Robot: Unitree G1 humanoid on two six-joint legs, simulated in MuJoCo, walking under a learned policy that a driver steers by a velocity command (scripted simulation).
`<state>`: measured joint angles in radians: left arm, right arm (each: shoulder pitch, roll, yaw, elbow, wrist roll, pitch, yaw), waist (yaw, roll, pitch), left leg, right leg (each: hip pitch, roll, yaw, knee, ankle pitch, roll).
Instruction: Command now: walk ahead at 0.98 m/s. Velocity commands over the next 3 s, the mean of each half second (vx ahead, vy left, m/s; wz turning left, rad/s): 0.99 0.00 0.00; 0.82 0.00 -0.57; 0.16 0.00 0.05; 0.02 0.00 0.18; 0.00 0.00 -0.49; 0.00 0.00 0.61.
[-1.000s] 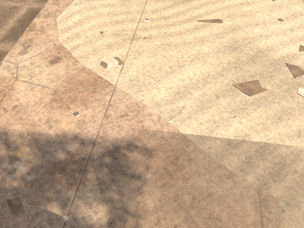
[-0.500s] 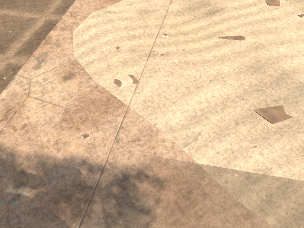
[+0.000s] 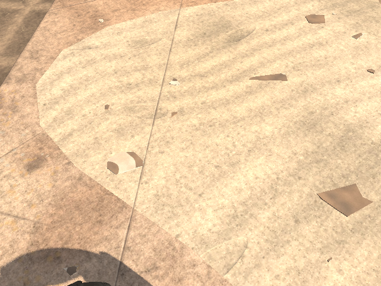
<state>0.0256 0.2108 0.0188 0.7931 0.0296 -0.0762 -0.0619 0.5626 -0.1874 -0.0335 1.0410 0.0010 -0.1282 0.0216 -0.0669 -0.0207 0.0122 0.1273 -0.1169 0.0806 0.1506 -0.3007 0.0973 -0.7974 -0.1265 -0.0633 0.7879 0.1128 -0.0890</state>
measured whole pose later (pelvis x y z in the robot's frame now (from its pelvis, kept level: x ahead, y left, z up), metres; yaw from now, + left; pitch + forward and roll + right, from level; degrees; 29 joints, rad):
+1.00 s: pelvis +0.94 +0.00 -0.01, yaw -17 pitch -1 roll +2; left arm 0.07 0.26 0.05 0.75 -0.02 -0.06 -0.07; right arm 0.40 -0.24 -0.04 0.93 0.02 -0.09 -0.06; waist -0.04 -0.04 0.07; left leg 0.07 -0.01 0.31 0.56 -0.44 -0.01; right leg -0.59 0.03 -0.13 0.63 0.12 -0.11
